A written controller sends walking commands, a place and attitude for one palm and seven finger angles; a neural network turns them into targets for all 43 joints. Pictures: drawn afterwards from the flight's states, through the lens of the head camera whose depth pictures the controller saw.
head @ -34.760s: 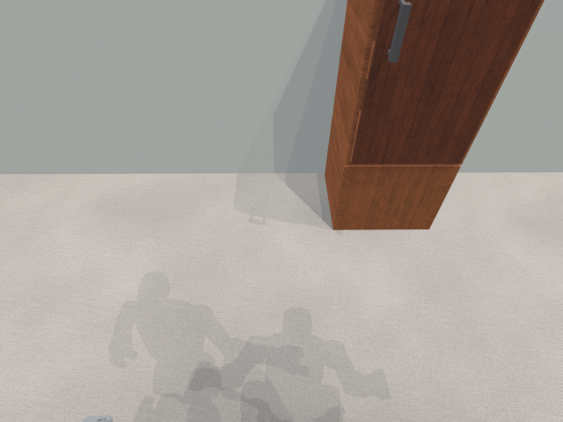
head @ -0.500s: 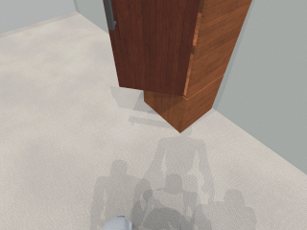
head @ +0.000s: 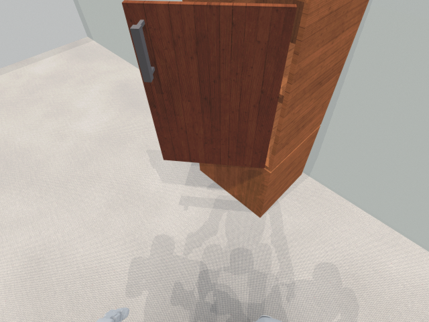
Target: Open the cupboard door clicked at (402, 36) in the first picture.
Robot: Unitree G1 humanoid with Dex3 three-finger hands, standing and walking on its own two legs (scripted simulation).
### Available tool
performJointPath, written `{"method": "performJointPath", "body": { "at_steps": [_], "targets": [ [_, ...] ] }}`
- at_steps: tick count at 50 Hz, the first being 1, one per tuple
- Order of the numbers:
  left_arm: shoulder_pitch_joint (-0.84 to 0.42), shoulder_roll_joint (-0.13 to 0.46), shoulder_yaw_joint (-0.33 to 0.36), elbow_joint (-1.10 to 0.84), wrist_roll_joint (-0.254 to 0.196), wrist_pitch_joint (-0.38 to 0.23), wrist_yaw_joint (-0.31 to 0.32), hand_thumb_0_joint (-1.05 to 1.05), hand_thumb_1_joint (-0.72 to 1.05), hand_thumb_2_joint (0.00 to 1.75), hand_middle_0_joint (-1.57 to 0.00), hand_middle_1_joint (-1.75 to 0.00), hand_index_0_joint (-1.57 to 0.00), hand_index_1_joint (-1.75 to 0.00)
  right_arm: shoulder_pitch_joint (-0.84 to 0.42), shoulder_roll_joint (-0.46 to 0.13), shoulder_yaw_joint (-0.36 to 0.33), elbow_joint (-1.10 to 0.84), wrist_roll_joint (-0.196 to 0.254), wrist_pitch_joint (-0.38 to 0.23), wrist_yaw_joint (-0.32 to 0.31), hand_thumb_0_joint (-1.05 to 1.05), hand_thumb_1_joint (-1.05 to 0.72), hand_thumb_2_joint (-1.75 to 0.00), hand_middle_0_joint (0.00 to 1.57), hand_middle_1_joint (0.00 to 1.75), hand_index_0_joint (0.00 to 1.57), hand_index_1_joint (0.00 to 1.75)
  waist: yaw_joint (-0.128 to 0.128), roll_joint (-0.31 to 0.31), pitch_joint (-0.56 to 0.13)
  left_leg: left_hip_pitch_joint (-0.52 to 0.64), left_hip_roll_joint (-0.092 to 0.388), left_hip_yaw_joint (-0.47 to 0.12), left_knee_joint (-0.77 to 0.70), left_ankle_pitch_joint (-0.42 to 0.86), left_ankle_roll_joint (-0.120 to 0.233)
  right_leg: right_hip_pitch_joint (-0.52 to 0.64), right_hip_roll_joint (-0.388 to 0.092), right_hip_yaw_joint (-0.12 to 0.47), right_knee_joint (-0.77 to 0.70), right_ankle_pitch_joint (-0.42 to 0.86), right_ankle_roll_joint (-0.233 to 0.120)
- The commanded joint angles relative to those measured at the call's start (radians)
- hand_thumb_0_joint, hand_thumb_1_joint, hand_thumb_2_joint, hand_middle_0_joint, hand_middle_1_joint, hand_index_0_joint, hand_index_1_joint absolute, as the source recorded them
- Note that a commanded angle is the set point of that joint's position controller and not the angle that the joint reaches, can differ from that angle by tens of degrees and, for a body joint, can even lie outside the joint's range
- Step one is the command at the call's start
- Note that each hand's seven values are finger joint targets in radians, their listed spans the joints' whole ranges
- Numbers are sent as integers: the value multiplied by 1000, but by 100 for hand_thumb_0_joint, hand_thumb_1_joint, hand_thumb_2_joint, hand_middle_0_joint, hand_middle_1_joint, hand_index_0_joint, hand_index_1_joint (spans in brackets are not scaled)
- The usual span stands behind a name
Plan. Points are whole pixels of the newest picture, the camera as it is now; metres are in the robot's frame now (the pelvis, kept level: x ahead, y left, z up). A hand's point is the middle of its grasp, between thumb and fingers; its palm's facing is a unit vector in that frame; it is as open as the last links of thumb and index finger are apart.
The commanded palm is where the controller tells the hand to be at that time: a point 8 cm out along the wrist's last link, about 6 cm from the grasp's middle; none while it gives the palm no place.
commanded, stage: take the last steps up to it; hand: left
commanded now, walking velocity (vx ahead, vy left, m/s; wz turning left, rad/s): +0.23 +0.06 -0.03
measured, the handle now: (145, 51) +0.73 +0.22 +0.14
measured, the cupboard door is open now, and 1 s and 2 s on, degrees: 38 38 38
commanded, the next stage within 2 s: come to a stop and stand still in 0.18 s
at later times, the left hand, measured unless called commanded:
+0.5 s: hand out of the picture +0.14 +0.22 -0.19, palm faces +0.04 -0.98 -0.18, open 7.3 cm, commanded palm none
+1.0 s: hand (141, 299) +0.20 +0.18 -0.18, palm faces -0.03 -0.98 -0.21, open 7.3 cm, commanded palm none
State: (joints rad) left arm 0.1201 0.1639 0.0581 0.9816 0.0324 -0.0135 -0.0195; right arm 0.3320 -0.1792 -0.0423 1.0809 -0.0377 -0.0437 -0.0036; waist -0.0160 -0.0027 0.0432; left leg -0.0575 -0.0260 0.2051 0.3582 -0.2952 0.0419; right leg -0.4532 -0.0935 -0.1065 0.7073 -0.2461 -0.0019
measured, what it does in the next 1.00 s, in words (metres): walks ahead: right foot, then left foot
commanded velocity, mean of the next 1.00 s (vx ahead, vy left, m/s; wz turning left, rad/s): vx -0.05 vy -0.03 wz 0.00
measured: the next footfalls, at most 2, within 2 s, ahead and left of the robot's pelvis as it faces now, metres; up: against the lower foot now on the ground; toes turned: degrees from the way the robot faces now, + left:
right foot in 0.06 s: +0.13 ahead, -0.11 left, +0.00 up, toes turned -8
left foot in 0.40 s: +0.26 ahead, +0.15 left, +0.00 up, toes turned +5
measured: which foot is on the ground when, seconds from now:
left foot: down 0.00-0.06, up 0.08-0.38, down 0.40-0.80, up 0.82-0.98, down 1.00-1.00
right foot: up 0.00-0.04, down 0.06-0.44, up 0.46-0.78, down 0.80-1.00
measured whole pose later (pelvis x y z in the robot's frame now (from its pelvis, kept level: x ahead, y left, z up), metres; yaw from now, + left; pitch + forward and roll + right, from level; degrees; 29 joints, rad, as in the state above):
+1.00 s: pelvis +0.15 +0.01 -0.01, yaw -2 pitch +0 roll -1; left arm 0.23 0.16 0.02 1.04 0.02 0.01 0.02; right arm 0.24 -0.21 -0.05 1.06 -0.02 0.04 -0.01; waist -0.02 0.03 0.03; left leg -0.26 0.03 0.03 0.56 -0.24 -0.01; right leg -0.22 0.00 -0.05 0.52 -0.31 0.00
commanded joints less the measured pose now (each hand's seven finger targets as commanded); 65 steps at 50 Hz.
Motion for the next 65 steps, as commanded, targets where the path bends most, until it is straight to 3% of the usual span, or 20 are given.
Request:
{"method": "performJointPath", "body": {
  "at_steps": [1, 2, 3, 4, 6, 9, 17, 20, 23, 25, 31, 37, 38, 39, 40, 44, 47, 49, 53, 65],
  "targets": [
    [155, 89, 25, -6, -2, -24, 3, 0, 90, 90, -20, -30, -20, -30, 29, -118, -14, -15, 10, -17, -6, 0, -90, -90, 20, 30, 20, 30, 85, -10, 11, -162, 222, -118, 90, 281, 63, 324, 42, -15, -192, 59, -34],
    [283, 157, 39, 29, 2, -38, 11, 0, 90, 90, -20, -30, -20, -30, 14, -97, -11, -27, 22, -20, 0, 0, -90, -90, 20, 30, 20, 30, 137, -130, -41, -319, 134, -52, 318, 215, 14, 525, -79, 160, -265, 57, -90],
    [387, 249, 59, 57, -7, -43, 18, 0, 90, 90, -20, -30, -20, -30, 24, -67, -7, -56, 26, -23, 5, 0, -90, -90, 20, 30, 20, 30, 147, -310, -83, -546, 13, -9, 611, -213, -39, 684, -334, 527, -409, 137, -219],
    [372, 246, 58, 54, -21, -46, 29, 0, 90, 90, -20, -30, -20, -30, -20, -100, -13, -59, 24, -12, 2, 0, -90, -90, 20, 30, 20, 30, 145, -259, -75, -579, 51, -151, 792, -292, -37, 587, -390, 615, -472, 98, -263],
    [216, 159, 34, 10, -22, -46, 38, 0, 90, 90, -20, -30, -20, -30, -74, -70, -16, -59, 21, -3, 0, 0, -90, -90, 20, 30, 20, 30, 77, -112, 13, -590, 123, -227, 810, -125, -52, 406, -316, 435, -495, 94, -219],
    [151, 101, 17, 6, -17, -63, 37, 0, 90, 90, -20, -30, -20, -30, 3, -15, -6, -16, 17, 17, 7, 0, -90, -90, 20, 30, 20, 30, 14, -117, -28, -436, 139, -179, 627, -40, -82, 299, -222, 178, -498, 290, -159],
    [157, 120, 7, 81, -17, -45, 40, 0, 90, 90, -20, -30, -20, -30, -33, 15, 7, -13, 22, 11, 5, 0, -90, -90, 20, 30, 20, 30, 2, -148, -32, -197, 53, -103, 135, 183, -92, 286, -112, 53, -349, 442, -85],
    [241, 68, -19, 90, -27, -13, 64, 0, 90, 90, -20, -30, -20, -30, 24, -132, -12, 0, 22, 8, -19, 0, -90, -90, 20, 30, 20, 30, 0, 91, -116, -1, 278, -290, 115, 803, 12, 199, -7, 8, -219, 23, 17],
    [260, 88, -20, 93, -26, 36, 62, 0, 90, 90, -20, -30, -20, -30, -37, -162, -19, -16, 25, 33, -47, 0, -90, -90, 20, 30, 20, 30, -2, 278, -61, -64, 362, -360, 39, 958, 98, 169, 30, 11, -22, -267, 41],
    [236, 110, -5, 72, -23, 56, 58, 0, 90, 90, -20, -30, -20, -30, -18, -202, -38, -26, 20, 47, -65, 0, -90, -90, 20, 30, 20, 30, -21, 249, -120, -25, 419, -383, 55, 1055, 156, 102, 43, 85, 238, -388, 33],
    [188, 88, 23, 8, -18, 73, 43, 0, 90, 90, -20, -30, -20, -30, -134, -192, -54, -88, 12, 57, -64, 0, -90, -90, 20, 30, 20, 30, 5, 156, -150, -105, 387, -314, 21, 612, 149, 36, 58, 124, 345, -280, 39],
    [277, 81, 16, 8, -11, 55, 35, 0, 90, 90, -20, -30, -20, -30, -186, -181, -58, -113, 12, 67, -36, 0, -90, -90, 20, 30, 20, 30, 53, 138, -89, -308, 300, -294, 14, 88, 66, 310, 70, 34, -169, -72, 6],
    [291, 111, 19, 12, -5, 52, 38, 0, 90, 90, -20, -30, -20, -30, -167, -154, -57, -117, 19, 73, -28, 0, -90, -90, 20, 30, 20, 30, 51, 23, -68, -385, 221, -248, 58, -42, 17, 368, 41, 71, -306, -45, -5],
    [260, 179, 27, -7, 5, 44, 44, 0, 90, 90, -20, -30, -20, -30, -161, -95, -50, -132, 26, 81, -19, 0, -90, -90, 20, 30, 20, 30, 40, -196, -15, -442, 101, -162, 206, -194, -52, 277, -139, 319, -467, -216, -77],
    [171, 232, 25, -42, 2, 43, 45, 0, 90, 90, -20, -30, -20, -30, -189, -73, -41, -151, 27, 91, -5, 0, -90, -90, 20, 30, 20, 30, 37, -274, 32, -379, 47, -146, 375, -220, -67, 87, -261, 412, -579, -373, -154],
    [39, 160, 1, -42, -5, 15, 50, 0, 90, 90, -20, -30, -20, -30, -128, -65, -33, -101, 24, 86, -2, 0, -90, -90, 20, 30, 20, 30, -18, -216, 52, -316, 58, -191, 498, -117, -53, 83, -147, 248, -467, 8, -144],
    [98, 151, -5, 7, -14, 2, 50, 0, 90, 90, -20, -30, -20, -30, -86, -40, -14, -61, 27, 64, -11, 0, -90, -90, 20, 30, 20, 30, -8, -129, -18, -214, 52, -169, 170, -18, -69, 247, -110, 191, -324, 306, -118],
    [151, 121, -18, 33, -32, -4, 47, 0, 90, 90, -20, -30, -20, -30, -60, -80, -4, -32, 22, 35, -21, 0, -90, -90, 20, 30, 20, 30, 15, 27, -93, -81, 147, -268, 54, 401, -34, 257, -37, 149, -242, 320, -36],
    [139, 109, -21, 71, -31, 16, 49, 0, 90, 90, -20, -30, -20, -30, -72, -95, 6, 5, 23, 34, -35, 0, -90, -90, 20, 30, 20, 30, 28, 134, -35, -176, 169, -292, 0, 269, -23, 316, -6, 129, -316, 98, -13],
    [170, 88, -31, 128, -30, -2, 51, 0, 90, 90, -20, -30, -20, -30, -18, -57, 13, 50, 25, 32, -37, 0, -90, -90, 20, 30, 20, 30, 16, -25, 3, -106, 131, -240, -4, 235, -39, 303, -23, 141, -382, 167, -25]
  ]
}}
